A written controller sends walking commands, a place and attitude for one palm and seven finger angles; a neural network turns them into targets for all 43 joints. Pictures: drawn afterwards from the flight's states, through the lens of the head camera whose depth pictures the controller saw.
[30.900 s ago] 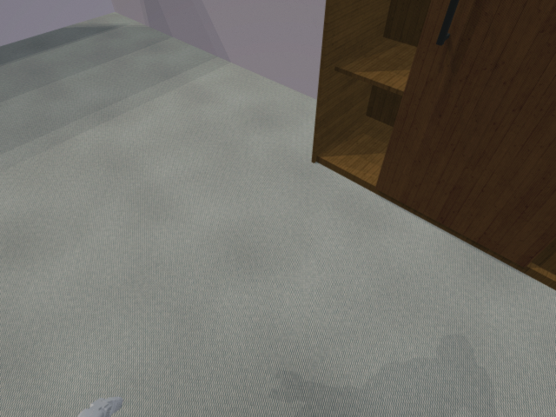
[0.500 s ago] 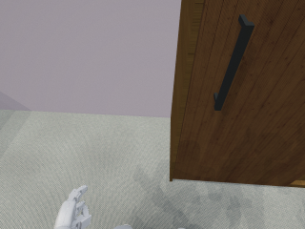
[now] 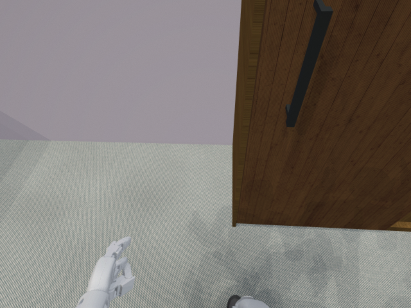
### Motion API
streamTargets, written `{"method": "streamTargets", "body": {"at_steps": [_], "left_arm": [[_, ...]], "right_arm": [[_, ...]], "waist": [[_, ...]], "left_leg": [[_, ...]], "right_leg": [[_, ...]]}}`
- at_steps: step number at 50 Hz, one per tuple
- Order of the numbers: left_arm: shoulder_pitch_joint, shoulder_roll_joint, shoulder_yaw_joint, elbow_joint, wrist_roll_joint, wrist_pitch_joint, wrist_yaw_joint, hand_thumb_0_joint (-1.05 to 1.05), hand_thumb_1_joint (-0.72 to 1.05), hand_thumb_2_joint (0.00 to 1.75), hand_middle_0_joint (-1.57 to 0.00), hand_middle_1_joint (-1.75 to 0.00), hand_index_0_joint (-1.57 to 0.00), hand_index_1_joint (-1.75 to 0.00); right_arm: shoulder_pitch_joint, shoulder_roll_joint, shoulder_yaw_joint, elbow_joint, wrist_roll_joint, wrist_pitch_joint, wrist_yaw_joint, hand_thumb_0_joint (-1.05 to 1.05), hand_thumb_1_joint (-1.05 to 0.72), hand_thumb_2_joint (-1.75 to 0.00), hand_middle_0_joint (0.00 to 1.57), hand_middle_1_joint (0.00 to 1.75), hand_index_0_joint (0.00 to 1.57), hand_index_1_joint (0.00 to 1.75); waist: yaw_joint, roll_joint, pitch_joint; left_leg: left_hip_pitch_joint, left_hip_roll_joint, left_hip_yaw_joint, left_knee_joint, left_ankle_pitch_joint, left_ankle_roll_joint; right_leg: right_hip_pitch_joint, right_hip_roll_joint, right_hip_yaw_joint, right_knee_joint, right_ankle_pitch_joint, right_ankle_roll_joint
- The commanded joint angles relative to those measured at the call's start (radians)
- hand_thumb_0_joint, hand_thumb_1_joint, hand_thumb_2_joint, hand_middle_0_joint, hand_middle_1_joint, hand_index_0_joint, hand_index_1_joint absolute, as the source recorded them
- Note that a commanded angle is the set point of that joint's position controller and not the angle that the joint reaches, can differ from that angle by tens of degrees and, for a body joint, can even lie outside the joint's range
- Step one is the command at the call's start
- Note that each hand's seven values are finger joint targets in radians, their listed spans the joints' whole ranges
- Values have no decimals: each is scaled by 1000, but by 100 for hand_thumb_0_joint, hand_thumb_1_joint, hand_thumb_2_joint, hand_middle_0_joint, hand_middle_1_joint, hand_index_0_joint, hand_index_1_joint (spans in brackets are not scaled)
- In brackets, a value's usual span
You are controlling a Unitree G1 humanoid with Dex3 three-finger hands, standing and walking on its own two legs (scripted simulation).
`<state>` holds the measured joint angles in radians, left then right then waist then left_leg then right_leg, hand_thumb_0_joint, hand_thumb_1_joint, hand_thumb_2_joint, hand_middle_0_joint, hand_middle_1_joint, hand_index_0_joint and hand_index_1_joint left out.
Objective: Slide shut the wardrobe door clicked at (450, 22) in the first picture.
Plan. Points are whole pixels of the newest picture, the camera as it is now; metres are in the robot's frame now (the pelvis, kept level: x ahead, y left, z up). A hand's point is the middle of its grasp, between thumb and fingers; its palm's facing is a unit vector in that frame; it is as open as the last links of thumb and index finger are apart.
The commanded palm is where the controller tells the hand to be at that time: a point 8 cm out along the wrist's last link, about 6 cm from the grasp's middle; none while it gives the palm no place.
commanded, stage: step back with the hand held close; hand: right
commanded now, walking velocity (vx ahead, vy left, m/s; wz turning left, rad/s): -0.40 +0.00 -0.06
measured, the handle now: (302, 72) +0.53 -0.21 +0.17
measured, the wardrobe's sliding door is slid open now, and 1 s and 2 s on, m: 0.00 0.00 0.00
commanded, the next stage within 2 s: stop stepping back and stand still in 0.24 s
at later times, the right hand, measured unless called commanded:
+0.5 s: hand out of the picture +0.12 -0.31 +0.18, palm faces +0.39 +0.84 -0.37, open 7.4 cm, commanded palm +0.06 -0.35 +0.19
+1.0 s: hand out of the picture +0.04 -0.36 +0.19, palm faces +0.40 +0.82 -0.41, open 7.4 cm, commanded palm -0.01 -0.39 +0.19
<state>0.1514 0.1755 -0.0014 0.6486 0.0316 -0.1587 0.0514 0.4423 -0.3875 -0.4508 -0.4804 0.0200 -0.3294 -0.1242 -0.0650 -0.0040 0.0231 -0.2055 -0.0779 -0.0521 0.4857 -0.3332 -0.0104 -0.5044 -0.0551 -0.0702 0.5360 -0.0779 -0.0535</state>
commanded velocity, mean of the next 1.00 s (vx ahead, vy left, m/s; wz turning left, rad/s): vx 0.00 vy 0.08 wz -0.02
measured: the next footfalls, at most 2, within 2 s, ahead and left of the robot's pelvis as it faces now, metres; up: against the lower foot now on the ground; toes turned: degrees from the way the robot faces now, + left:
right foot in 0.30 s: +0.09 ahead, -0.09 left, +0.00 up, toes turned +1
left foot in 0.60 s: -0.13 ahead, +0.06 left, +0.00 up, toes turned +5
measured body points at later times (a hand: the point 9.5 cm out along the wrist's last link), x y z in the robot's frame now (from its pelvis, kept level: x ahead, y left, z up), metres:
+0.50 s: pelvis -0.09 -0.05 +0.02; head -0.08 -0.11 +0.47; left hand +0.07 +0.18 -0.04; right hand +0.09 -0.36 +0.20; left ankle -0.15 +0.09 -0.68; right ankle +0.05 -0.09 -0.73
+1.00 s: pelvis -0.15 -0.09 +0.02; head -0.19 -0.13 +0.47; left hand -0.05 +0.13 -0.06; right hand +0.01 -0.40 +0.21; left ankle -0.15 +0.00 -0.69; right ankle -0.10 -0.17 -0.72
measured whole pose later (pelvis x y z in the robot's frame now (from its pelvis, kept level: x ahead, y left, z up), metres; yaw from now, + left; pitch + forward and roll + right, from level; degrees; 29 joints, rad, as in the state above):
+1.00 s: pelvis -0.15 -0.09 +0.02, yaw +1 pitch -2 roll +5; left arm 0.36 0.14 -0.04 0.65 0.03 -0.10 0.05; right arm 0.56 -0.44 -0.40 -0.53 0.01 -0.16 -0.14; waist 0.02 0.01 -0.05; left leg -0.25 -0.07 0.15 0.62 -0.46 0.05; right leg -0.25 -0.05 -0.01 0.44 -0.24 -0.04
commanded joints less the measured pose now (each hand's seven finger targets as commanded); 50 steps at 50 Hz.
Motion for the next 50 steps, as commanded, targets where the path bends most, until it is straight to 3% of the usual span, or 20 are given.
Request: {"method": "streamTargets", "body": {"at_steps": [1,5,8,11,13,15,17,19,26,28,30,32,34,36,38,40,42,44,47,50], "left_arm": [[-49,147,74,-165,-16,-29,35,0,90,90,-20,-30,-20,-30],[-105,154,65,-220,-10,4,27,0,90,90,-20,-30,-20,-30],[-53,141,67,-211,-17,19,27,0,90,90,-20,-30,-20,-30],[-7,125,58,-178,-12,8,22,0,90,90,-20,-30,-20,-30],[-13,146,45,-173,-8,-2,34,0,90,90,-20,-30,-20,-30],[-53,183,59,-184,-23,-33,46,0,90,90,-20,-30,-20,-30],[-31,190,73,-170,10,-59,38,0,90,90,-20,-30,-20,-30],[11,172,77,-169,-4,-68,21,0,90,90,-20,-30,-20,-30],[3,144,46,-177,6,-37,20,0,90,90,-20,-30,-20,-30],[31,145,55,-160,2,-6,22,0,90,90,-20,-30,-20,-30],[0,141,50,-158,8,11,21,0,90,90,-20,-30,-20,-30],[8,125,44,-137,-24,19,16,0,90,90,-20,-30,-20,-30],[-34,167,56,-139,-41,22,32,0,90,90,-20,-30,-20,-30],[-38,169,36,-141,-37,28,46,0,90,90,-20,-30,-20,-30],[-24,176,24,-179,-28,-6,42,0,90,90,-20,-30,-20,-30],[-40,147,23,-162,-12,-21,21,0,90,90,-20,-30,-20,-30],[-27,135,23,-153,-11,-27,3,0,90,90,-20,-30,-20,-30],[-28,140,22,-158,-13,-23,-4,0,90,90,-20,-30,-20,-30],[0,147,31,-173,-4,3,13,0,90,90,-20,-30,-20,-30],[7,145,42,-176,-6,35,25,0,90,90,-20,-30,-20,-30]], "right_arm": [[-56,-231,-88,-207,11,-24,-11,0,-90,-90,20,30,20,30],[90,-270,-164,-231,41,-15,-6,0,-90,-90,20,30,20,30],[135,-273,-163,-220,53,-20,-9,0,-90,-90,20,30,20,30],[62,-263,-133,-223,33,-15,-25,0,-90,-90,20,30,20,30],[-17,-250,-99,-204,14,-12,-24,0,-90,-90,20,30,20,30],[-102,-244,-77,-228,-1,-37,-19,0,-90,-90,20,30,20,30],[-45,-233,-97,-228,-5,-38,-14,0,-90,-90,20,30,20,30],[10,-207,-82,-260,1,-24,-15,0,-90,-90,20,30,20,30],[80,-216,-61,-312,22,95,-28,0,-90,-90,20,30,20,30],[88,-253,-88,-292,27,121,-24,0,-90,-90,20,30,20,30],[21,-260,-121,-321,61,133,-25,0,-90,-90,20,30,20,30],[-105,-203,-75,-167,58,150,-19,0,-90,-90,20,30,20,30],[-134,-162,-22,-82,35,166,-23,0,-90,-90,20,30,20,30],[-201,-185,-7,-142,15,161,-33,0,-90,-90,20,30,20,30],[-228,-206,-24,-300,11,109,-46,0,-90,-90,20,30,20,30],[-187,-282,-84,-361,4,82,-30,0,-90,-90,20,30,20,30],[-40,-230,-70,-337,1,88,-31,0,-90,-90,20,30,20,30],[27,-186,-46,-313,-6,102,-34,0,-90,-90,20,30,20,30],[45,-187,-55,-208,-9,124,-39,0,-90,-90,20,30,20,30],[60,-194,-57,-111,-4,160,-34,0,-90,-90,20,30,20,30]], "waist": [[57,26,-296],[40,-119,-161],[55,26,-108],[72,158,-94],[85,32,-43],[45,-266,-127],[32,-292,-220],[27,-160,-230],[34,-286,-173],[47,-38,-191],[57,140,-157],[85,279,-92],[89,151,88],[104,-67,84],[93,-533,20],[73,-300,-2],[58,-142,-34],[46,-249,-51],[51,-286,-63],[48,-17,-76]], "left_leg": [[-212,153,-54,-64,465,-10],[-171,77,-29,-90,-6,41],[-401,201,-146,-252,-258,137],[-395,346,-203,-232,191,183],[-258,201,-67,-43,356,68],[-54,-1,31,213,40,3],[33,-25,-36,492,-159,16],[-88,-9,3,410,-154,29],[107,-77,161,-76,-156,64],[-7,78,63,-246,-94,128],[-316,383,-179,-333,-162,268],[-282,370,-115,-273,-316,215],[-383,362,-144,-252,-380,203],[-356,262,-39,-16,-388,150],[-424,13,139,476,-281,37],[-358,40,20,654,-186,52],[-244,69,57,556,-87,46],[-66,39,154,400,-63,43],[142,-11,236,162,-142,56],[252,113,53,-115,-131,134]], "right_leg": [[534,-50,73,3,214,26],[263,-76,173,-187,-242,24],[338,17,98,69,-287,81],[318,56,95,288,-217,77],[262,8,147,-80,11,50],[185,-176,345,-317,149,-19],[74,-276,501,-443,-314,-43],[258,-203,401,-414,-340,-39],[279,-39,194,-498,-452,194],[380,65,3,-96,-283,162],[353,58,109,416,-223,93],[183,27,145,471,-292,80],[195,-30,121,362,-338,47],[269,-25,89,20,-392,25],[345,-254,600,-378,-529,-70],[204,-273,716,-487,-750,-17],[158,-240,497,-450,-608,-24],[64,-171,280,-459,-607,8],[0,-137,198,-436,-625,27],[-53,-35,92,-29,-458,32]]}}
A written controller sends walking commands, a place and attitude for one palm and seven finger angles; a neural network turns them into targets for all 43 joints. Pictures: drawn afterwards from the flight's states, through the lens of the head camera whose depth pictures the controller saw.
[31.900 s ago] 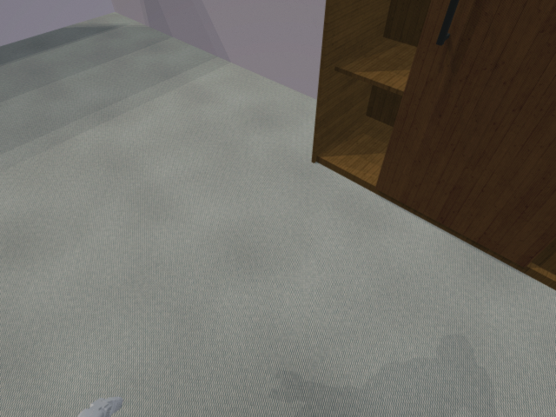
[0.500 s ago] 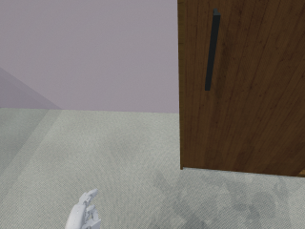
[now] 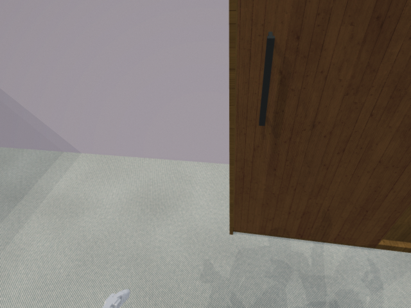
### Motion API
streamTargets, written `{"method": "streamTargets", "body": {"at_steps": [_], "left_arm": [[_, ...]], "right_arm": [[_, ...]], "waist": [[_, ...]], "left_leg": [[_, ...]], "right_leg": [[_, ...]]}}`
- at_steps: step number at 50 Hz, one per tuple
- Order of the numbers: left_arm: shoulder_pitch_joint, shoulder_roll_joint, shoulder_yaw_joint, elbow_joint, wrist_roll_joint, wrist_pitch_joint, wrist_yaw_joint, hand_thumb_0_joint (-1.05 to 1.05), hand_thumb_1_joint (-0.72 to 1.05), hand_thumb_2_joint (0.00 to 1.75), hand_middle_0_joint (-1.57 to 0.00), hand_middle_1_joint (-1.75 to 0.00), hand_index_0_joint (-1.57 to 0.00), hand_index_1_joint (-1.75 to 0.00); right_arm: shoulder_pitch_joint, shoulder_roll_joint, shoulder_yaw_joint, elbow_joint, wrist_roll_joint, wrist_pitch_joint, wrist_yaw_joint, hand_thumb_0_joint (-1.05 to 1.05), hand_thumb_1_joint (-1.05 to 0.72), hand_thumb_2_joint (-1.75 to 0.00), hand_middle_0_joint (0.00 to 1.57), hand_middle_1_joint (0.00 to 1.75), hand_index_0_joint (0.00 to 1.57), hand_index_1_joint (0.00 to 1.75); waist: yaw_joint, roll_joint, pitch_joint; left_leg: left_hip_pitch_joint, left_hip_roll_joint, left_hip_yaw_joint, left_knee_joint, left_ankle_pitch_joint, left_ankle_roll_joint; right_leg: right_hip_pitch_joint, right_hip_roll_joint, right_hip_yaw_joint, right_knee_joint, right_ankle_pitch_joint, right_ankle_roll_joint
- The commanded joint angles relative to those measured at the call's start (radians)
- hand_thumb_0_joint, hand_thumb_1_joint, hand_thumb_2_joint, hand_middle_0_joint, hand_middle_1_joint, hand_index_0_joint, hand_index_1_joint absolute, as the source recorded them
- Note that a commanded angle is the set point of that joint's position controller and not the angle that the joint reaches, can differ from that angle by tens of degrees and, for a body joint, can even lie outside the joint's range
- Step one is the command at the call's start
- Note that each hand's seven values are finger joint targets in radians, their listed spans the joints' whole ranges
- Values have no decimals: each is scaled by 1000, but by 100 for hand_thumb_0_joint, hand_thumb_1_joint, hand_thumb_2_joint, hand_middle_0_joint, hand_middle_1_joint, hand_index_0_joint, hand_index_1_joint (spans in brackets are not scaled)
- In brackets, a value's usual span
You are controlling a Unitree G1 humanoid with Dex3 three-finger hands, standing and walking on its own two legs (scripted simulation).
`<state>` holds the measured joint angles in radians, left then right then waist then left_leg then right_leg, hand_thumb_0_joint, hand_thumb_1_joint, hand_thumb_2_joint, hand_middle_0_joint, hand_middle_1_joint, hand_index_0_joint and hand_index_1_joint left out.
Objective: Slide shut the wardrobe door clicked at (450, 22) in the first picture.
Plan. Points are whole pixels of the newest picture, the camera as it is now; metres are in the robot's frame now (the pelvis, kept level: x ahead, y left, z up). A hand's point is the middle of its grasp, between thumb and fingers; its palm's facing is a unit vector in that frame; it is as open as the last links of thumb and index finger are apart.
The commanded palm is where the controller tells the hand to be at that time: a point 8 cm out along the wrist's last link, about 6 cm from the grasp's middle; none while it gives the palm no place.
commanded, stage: stop stepping back and stand still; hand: right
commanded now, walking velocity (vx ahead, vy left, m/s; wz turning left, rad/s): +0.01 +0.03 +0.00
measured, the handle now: (265, 82) +0.68 -0.13 +0.14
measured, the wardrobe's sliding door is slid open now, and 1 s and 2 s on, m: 0.00 0.00 0.00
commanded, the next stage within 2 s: let the arm hang, fingers relaxed in 0.04 s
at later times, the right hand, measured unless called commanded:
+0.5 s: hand out of the picture +0.01 -0.20 -0.21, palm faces +0.11 +0.98 -0.16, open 6.8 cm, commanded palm none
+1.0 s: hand out of the picture +0.04 -0.24 -0.18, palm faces +0.07 +0.96 -0.25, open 7.4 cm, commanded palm none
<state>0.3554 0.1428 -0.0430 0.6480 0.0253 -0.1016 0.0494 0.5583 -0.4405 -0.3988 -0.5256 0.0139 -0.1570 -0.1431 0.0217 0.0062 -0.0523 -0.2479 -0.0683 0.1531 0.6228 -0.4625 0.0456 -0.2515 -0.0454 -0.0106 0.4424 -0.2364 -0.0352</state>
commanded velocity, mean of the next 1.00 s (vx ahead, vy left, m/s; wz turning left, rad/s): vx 0.00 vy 0.00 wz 0.00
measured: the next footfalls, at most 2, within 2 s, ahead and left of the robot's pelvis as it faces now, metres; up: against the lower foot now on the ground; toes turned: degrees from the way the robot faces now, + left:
left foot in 0.04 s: +0.08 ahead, +0.12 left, +0.00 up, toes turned -4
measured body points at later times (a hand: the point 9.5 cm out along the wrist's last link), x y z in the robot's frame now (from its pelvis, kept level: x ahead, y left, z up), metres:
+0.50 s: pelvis -0.01 -0.02 -0.03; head -0.01 -0.05 +0.42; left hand +0.02 +0.23 -0.17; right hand +0.01 -0.25 -0.20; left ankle +0.04 +0.12 -0.75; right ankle +0.00 -0.11 -0.75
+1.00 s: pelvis +0.00 -0.03 -0.01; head +0.03 -0.03 +0.44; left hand +0.07 +0.22 -0.16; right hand +0.03 -0.29 -0.16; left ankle +0.04 +0.12 -0.75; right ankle +0.00 -0.11 -0.75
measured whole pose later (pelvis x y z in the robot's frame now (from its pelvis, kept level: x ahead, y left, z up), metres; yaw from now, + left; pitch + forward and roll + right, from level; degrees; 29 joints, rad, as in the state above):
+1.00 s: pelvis +0.00 -0.03 -0.01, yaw -4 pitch -1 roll +0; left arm 0.16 0.21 0.02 1.10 0.02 0.00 0.01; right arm 0.14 -0.24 -0.02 1.14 -0.01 0.00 -0.01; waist 0.00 0.00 0.07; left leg -0.22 0.05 -0.01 0.40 -0.17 -0.04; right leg -0.18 0.05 -0.02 0.42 -0.22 -0.06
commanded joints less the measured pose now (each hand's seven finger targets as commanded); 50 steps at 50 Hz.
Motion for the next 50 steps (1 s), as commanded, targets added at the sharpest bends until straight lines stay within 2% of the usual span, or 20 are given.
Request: {"method": "streamTargets", "body": {"at_steps": [1,2,3,4,6,7,8,10,12,13,15,16,17,19,21,23,25,29,37,50], "left_arm": [[-188,174,90,-180,-12,-16,23,0,90,90,-20,-30,-20,-30],[-199,183,92,-180,-19,-25,24,0,90,90,-20,-30,-20,-30],[-189,172,79,-170,-6,-44,14,0,90,90,-20,-30,-20,-30],[-180,150,77,-140,-10,-49,16,0,90,90,-20,-30,-20,-30],[-194,176,93,-128,-21,-54,34,0,90,90,-20,-30,-20,-30],[-57,292,132,113,-1,-42,-65,0,90,90,-20,-30,-20,-30],[-69,285,126,70,5,35,-57,0,90,90,-20,-30,-20,-30],[-67,294,122,21,31,44,-40,0,90,90,-20,-30,-20,-30],[-81,294,113,21,42,49,-21,0,90,90,-20,-30,-20,-30],[-141,287,104,27,41,55,-20,0,90,90,-20,-30,-20,-30],[-227,248,83,48,26,79,-31,0,90,90,-20,-30,-20,-30],[-196,180,75,61,11,97,-39,0,90,90,-20,-30,-20,-30],[-152,175,80,73,5,121,-46,0,90,90,-20,-30,-20,-30],[-95,163,85,145,8,133,-46,0,90,90,-20,-30,-20,-30],[-17,147,89,200,5,128,-39,0,90,90,-20,-30,-20,-30],[50,114,77,257,10,109,-33,0,90,90,-20,-30,-20,-30],[-32,170,76,263,16,96,-19,0,90,90,-20,-30,-20,-30],[-46,176,77,324,-1,78,-10,0,90,90,-20,-30,-20,-30],[-46,173,87,400,-5,92,-15,0,90,90,-20,-30,-20,-30],[-180,241,91,411,-5,87,-28,0,90,90,-20,-30,-20,-30]], "right_arm": [[-110,-158,-112,-102,11,-19,-7,0,-90,-90,20,30,20,30],[-173,-207,-157,-153,30,-36,-12,0,-90,-90,20,30,20,30],[-224,-274,-217,-201,34,-66,-21,0,-90,-90,20,30,20,30],[-207,-167,-149,-116,27,-61,-21,0,-90,-90,20,30,20,30],[-177,-99,-81,-81,23,-39,-18,0,-90,-90,20,30,20,30],[-175,146,274,624,-69,124,111,0,-90,-90,20,30,20,30],[-99,151,264,650,-58,188,136,0,-90,-90,20,30,20,30],[-244,140,278,658,-58,187,146,0,-90,-90,20,30,20,30],[-308,126,281,785,-45,174,148,0,-90,-90,20,30,20,30],[-277,127,291,879,-37,176,148,0,-90,-90,20,30,20,30],[-184,86,307,1065,-41,177,149,0,-90,-90,20,30,20,30],[-187,26,312,1123,-46,171,146,0,-90,-90,20,30,20,30],[-250,-34,316,1145,-47,176,146,0,-90,-90,20,30,20,30],[-370,7,339,1208,-44,168,137,0,-90,-90,20,30,20,30],[-407,82,334,1279,-45,165,128,0,-90,-90,20,30,20,30],[-360,129,337,1341,-37,166,125,0,-90,-90,20,30,20,30],[-292,141,348,1402,-23,172,132,0,-90,-90,20,30,20,30],[-283,126,356,1525,-22,153,134,0,-90,-90,20,30,20,30],[-306,99,362,1618,-27,149,126,0,-90,-90,20,30,20,30],[-418,35,354,1616,-31,134,123,0,-90,-90,20,30,20,30]], "waist": [[-28,139,4],[-27,181,44],[3,183,31],[-5,183,-38],[6,85,44],[90,-149,72],[29,-334,40],[51,-130,33],[21,60,15],[-24,32,-2],[-96,9,23],[-69,124,69],[-30,117,110],[24,80,145],[53,139,111],[47,-91,70],[-23,-305,76],[-40,-80,9],[-22,-19,90],[-13,-4,62]], "left_leg": [[205,300,-435,-372,-76,164],[59,430,-571,-444,-33,226],[-90,432,-528,-386,61,210],[-43,371,-412,-342,-54,162],[-233,284,-327,-263,-172,103],[-344,240,-110,128,205,-1],[-337,91,-85,320,13,-76],[-423,77,-198,555,-140,-78],[-328,121,-230,457,-107,-84],[-208,124,-215,311,-80,-85],[90,106,-204,-29,124,-61],[-4,239,-436,-252,-103,-6],[-198,366,-614,-466,-404,72],[-333,333,-603,-472,-308,121],[-294,280,-439,-385,-107,104],[-248,197,-310,-193,38,42],[-81,102,-169,-101,141,-36],[96,131,-185,-171,328,-29],[71,155,-188,-243,281,-21],[77,178,-213,-266,364,-24]], "right_leg": [[-333,11,-27,355,-187,27],[-338,1,-4,562,-147,39],[-196,-69,39,538,-139,49],[-167,-34,9,415,-187,34],[46,-16,-39,210,-92,20],[25,-112,112,230,189,-13],[-53,-213,303,50,202,-84],[-67,-321,581,-67,248,-206],[-71,-302,502,-18,441,-215],[-118,-258,386,6,413,-176],[-321,-73,160,97,-1,-39],[-339,56,58,228,-281,17],[-236,80,4,365,-295,26],[-117,61,9,506,-200,14],[-37,24,27,389,-166,2],[82,-13,96,33,-46,-14],[-79,-145,287,-164,-121,-65],[-37,-93,190,-136,99,-44],[-27,-62,148,-173,-49,-34],[67,-54,111,-136,126,-15]]}}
